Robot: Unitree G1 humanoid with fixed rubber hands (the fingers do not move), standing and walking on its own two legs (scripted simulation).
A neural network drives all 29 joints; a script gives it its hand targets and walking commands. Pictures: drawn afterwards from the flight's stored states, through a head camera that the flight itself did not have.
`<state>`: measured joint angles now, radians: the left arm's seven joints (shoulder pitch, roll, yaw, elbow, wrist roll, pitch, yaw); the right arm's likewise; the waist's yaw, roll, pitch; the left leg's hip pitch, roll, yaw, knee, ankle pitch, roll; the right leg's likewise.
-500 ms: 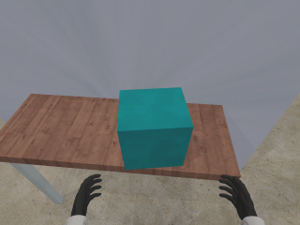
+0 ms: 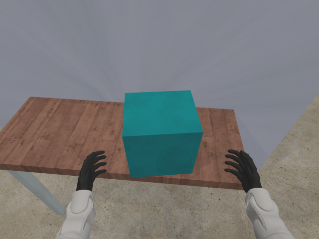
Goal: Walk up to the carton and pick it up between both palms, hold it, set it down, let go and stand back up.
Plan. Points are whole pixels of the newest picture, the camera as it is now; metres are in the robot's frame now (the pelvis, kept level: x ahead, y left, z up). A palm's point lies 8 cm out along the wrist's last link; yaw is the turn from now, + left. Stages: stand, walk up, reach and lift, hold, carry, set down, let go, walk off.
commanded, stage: reach and lift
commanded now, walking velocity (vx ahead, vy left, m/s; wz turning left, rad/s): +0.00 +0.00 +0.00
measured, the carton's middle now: (159, 134) +0.45 +0.02 -0.01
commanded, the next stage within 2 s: none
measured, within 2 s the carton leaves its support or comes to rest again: neither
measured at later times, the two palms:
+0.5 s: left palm (88, 142) +0.35 +0.21 +0.08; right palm (249, 142) +0.35 -0.21 +0.08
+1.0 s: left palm (86, 106) +0.41 +0.21 +0.14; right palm (250, 108) +0.42 -0.21 +0.13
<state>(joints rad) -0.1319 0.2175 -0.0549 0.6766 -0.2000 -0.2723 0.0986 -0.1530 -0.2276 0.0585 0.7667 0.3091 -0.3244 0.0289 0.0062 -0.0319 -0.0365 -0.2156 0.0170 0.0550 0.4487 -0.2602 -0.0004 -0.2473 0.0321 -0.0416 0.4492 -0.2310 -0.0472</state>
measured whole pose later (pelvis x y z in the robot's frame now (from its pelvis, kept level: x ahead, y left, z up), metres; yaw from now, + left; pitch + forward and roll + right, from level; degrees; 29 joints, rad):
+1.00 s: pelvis +0.00 +0.00 +0.01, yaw +0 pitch +8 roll -1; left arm -0.74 0.29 0.09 0.63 -0.19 0.36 0.06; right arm -0.74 -0.36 0.01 0.78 0.36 0.20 -0.05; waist 0.01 -0.01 -0.10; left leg -0.31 0.03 0.03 0.37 -0.20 -0.01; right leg -0.31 0.05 -0.03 0.31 -0.14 -0.05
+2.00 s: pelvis -0.02 -0.01 -0.03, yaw +1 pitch +24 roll +0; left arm -1.02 0.23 -0.05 1.51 -0.27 -0.36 0.07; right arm -0.96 -0.27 0.07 1.38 0.36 -0.27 -0.04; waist 0.00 -0.01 -0.28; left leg -0.81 0.02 0.00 0.65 -0.25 -0.01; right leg -0.82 0.04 -0.06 0.61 -0.21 -0.06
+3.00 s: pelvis +0.00 +0.01 +0.00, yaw +2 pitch +13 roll -1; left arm -0.76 -0.05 0.52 1.08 0.42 -0.28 0.11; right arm -0.73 0.08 -0.72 1.09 -0.51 -0.38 -0.04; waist 0.00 0.00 -0.09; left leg -0.44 0.02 0.01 0.42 -0.21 0.00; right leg -0.41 0.04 -0.06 0.32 -0.14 -0.03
